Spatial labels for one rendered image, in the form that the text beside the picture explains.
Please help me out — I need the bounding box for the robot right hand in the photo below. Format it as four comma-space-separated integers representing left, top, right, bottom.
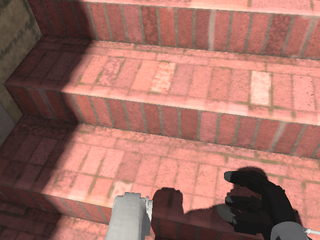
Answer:
217, 170, 298, 240

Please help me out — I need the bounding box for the robot left shin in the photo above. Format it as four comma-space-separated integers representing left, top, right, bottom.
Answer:
111, 195, 123, 213

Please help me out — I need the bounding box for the robot right forearm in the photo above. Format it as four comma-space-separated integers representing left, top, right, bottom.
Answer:
270, 221, 312, 240

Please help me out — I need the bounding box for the left robot thigh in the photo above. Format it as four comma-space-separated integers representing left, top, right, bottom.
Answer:
104, 192, 153, 240

